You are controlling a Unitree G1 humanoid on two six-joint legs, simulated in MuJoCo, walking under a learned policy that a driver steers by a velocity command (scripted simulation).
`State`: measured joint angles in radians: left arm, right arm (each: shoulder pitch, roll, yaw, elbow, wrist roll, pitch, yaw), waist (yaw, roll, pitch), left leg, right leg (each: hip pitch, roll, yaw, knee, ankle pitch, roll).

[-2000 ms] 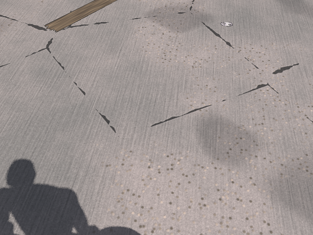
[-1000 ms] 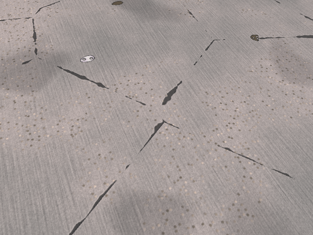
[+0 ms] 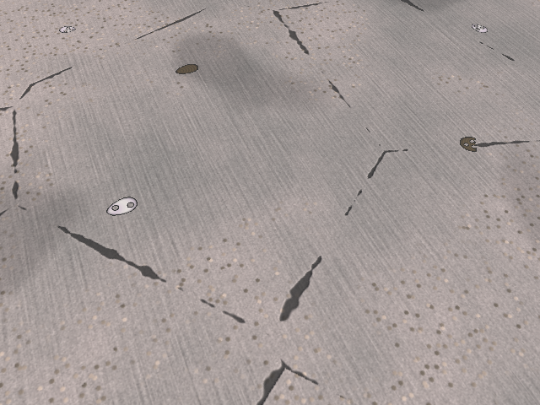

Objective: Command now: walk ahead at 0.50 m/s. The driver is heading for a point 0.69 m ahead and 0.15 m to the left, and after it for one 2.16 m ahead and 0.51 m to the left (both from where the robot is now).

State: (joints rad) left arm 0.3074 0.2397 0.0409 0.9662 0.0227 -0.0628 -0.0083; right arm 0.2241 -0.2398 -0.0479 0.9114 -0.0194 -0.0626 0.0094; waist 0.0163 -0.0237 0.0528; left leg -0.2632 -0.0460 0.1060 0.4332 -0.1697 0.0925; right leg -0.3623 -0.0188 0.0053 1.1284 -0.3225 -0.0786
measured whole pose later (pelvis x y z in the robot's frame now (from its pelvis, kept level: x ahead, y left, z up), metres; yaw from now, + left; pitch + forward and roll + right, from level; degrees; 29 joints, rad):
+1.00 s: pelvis +0.53 +0.00 -0.02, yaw +16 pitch +0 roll +0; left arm 0.39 0.20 0.04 1.01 0.01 -0.06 0.03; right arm 0.07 -0.22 -0.06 0.86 -0.04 -0.03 0.03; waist 0.01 -0.01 0.07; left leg -0.43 -0.07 0.14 0.61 -0.19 0.17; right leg -0.05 -0.07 -0.25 0.86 -0.46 -0.01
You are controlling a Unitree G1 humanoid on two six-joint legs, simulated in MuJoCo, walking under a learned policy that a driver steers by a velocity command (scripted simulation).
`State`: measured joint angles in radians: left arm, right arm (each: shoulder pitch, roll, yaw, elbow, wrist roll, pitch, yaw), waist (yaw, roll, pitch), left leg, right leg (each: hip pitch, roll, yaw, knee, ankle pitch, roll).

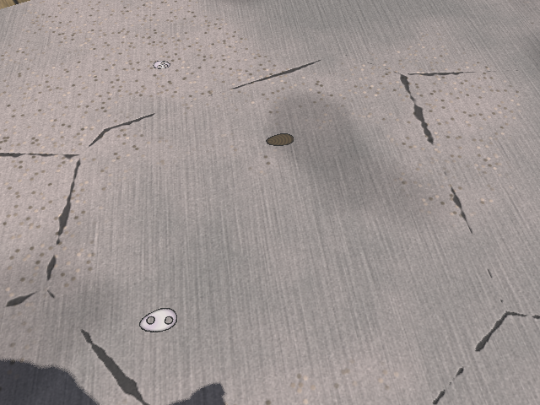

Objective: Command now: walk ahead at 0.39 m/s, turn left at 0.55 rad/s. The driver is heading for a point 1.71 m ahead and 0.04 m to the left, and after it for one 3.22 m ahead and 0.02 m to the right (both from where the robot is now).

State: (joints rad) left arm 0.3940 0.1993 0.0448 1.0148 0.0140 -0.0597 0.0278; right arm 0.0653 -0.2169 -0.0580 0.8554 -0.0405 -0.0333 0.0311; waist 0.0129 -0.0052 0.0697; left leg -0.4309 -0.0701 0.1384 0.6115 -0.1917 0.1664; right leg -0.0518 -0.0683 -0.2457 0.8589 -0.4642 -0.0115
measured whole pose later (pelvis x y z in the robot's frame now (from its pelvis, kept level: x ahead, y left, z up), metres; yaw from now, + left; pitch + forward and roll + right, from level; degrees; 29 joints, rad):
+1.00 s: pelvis +0.18 -0.01 +0.03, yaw +12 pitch -2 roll +0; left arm 0.21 0.23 0.01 1.00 0.01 0.01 0.01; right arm 0.27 -0.21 0.00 1.09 -0.01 0.00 -0.03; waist 0.01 -0.02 0.03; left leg -0.10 -0.03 -0.05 0.39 -0.26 0.01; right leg -0.23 0.02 -0.01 0.38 -0.12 -0.02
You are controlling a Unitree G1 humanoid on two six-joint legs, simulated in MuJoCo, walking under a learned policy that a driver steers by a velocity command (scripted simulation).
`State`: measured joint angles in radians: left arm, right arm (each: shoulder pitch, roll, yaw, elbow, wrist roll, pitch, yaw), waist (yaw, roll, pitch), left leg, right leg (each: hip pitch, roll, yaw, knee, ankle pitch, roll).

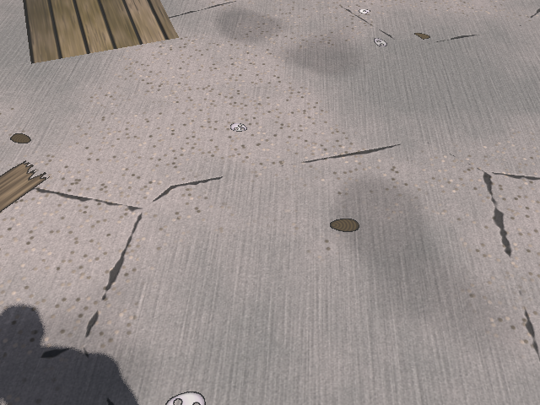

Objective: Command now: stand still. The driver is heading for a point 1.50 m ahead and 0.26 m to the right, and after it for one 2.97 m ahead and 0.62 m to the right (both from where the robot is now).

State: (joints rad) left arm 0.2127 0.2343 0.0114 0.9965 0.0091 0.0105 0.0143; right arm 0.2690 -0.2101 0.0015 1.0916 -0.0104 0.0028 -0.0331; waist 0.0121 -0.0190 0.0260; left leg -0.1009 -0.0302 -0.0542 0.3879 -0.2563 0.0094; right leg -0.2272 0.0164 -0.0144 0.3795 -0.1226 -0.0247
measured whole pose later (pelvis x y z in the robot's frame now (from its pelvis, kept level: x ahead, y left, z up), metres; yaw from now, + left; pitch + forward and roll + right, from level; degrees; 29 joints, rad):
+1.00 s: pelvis +0.40 +0.00 +0.00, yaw -1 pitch -1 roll +1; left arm 0.23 0.22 0.05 0.98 0.03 -0.06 -0.02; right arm 0.30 -0.21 -0.05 1.04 -0.02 -0.09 0.00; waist 0.00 -0.03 0.05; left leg -0.18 -0.09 0.12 0.35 -0.16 0.12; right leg -0.49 -0.07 0.01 1.13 -0.27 -0.07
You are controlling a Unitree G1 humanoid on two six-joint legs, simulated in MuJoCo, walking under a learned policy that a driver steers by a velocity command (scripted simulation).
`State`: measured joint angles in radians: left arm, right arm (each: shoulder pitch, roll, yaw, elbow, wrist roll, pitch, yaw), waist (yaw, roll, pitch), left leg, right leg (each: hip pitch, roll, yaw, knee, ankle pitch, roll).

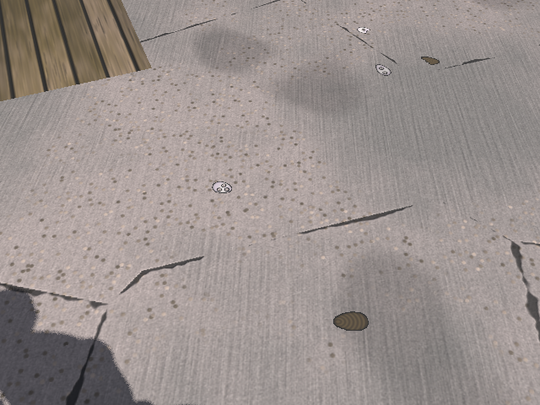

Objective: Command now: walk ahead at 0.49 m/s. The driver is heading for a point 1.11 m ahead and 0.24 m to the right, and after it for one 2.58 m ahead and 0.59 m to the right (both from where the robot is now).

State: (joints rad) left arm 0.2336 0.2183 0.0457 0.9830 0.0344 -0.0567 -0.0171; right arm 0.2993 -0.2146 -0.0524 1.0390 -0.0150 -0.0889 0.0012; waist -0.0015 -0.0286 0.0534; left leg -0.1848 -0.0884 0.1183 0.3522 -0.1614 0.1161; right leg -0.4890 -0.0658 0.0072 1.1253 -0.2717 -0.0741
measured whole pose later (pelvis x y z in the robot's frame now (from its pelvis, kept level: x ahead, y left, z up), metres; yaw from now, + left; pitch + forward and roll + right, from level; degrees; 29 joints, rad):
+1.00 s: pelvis +0.56 +0.00 -0.01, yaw -1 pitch +0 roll +0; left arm 0.40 0.19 0.04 1.05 0.00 -0.07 0.01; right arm 0.09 -0.20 -0.05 0.90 -0.03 -0.08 0.01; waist 0.04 -0.02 0.06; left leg -0.37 -0.02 0.12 0.53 -0.17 0.09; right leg -0.21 0.01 -0.01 1.06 -0.40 -0.08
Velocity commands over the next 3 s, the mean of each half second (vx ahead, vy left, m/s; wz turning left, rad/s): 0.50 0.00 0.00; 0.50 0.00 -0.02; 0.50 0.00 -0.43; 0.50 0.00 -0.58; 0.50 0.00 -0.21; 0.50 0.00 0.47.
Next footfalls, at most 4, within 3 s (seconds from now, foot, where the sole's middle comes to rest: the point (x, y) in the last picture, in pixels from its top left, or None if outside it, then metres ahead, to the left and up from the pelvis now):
0.36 right None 0.38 -0.11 -0.78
0.92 left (247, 334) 0.67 0.08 -0.78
1.48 right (315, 255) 0.92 -0.12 -0.78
2.02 left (306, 166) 1.29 -0.11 -0.78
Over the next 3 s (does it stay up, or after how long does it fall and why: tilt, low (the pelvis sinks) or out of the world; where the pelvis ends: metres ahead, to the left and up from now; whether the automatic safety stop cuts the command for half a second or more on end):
stays up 1.48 -0.38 -0.02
